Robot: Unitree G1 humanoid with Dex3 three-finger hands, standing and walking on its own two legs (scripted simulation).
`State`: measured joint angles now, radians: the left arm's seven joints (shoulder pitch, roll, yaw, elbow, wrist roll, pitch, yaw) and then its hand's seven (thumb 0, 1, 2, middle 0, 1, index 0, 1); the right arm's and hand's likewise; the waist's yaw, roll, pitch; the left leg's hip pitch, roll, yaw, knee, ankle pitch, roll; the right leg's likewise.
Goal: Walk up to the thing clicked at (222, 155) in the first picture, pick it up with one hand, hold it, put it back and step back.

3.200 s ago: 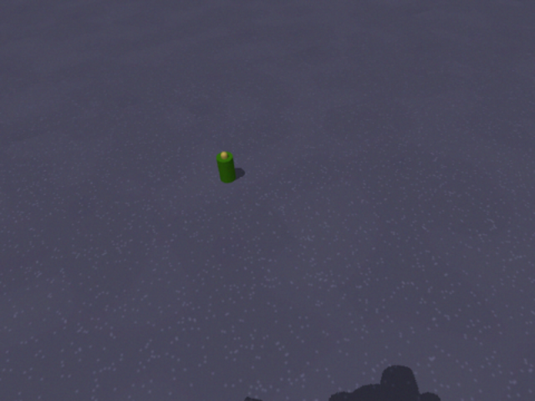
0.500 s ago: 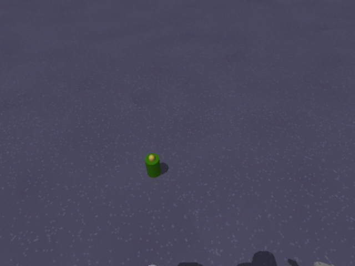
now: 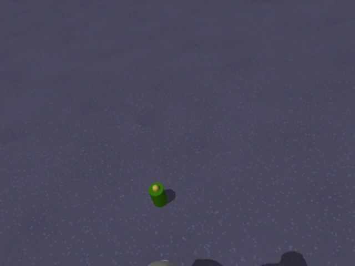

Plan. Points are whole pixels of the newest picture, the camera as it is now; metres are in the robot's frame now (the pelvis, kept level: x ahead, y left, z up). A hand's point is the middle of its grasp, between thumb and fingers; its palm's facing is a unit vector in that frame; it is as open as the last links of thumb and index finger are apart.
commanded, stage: walk up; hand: left
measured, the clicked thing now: (157, 193) +0.63 +0.25 -0.67
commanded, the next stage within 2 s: none
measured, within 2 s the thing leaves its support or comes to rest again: neither
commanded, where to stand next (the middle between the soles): +0.27 +0.05 m, yaw -1 degrees
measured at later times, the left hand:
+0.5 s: hand (84, 241) +0.22 +0.32 -0.14, palm faces -0.09 -0.92 -0.37, open 7.4 cm
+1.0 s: hand (93, 224) +0.28 +0.32 -0.16, palm faces -0.05 -0.94 -0.35, open 7.4 cm
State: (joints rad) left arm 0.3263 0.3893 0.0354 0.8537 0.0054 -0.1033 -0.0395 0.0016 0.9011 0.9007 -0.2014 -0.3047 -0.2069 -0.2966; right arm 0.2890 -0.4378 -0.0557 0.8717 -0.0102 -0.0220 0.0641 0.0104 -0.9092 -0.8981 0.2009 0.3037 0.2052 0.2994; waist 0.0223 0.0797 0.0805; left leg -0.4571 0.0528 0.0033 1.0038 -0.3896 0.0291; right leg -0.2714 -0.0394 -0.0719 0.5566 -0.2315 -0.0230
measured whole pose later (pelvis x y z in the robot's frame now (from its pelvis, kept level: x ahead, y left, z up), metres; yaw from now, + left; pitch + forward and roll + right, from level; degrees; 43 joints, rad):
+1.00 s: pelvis +0.21 +0.05 -0.01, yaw -2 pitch -3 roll -1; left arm 0.19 0.40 0.01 1.03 0.00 -0.02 -0.01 0.00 0.90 0.90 -0.20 -0.30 -0.20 -0.30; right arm 0.18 -0.37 0.00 1.02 -0.01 -0.03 0.02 0.01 -0.91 -0.90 0.20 0.30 0.21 0.30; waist 0.01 -0.02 0.07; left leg -0.27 0.03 0.04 0.65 -0.33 0.01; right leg -0.31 -0.03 -0.01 0.60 -0.24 0.02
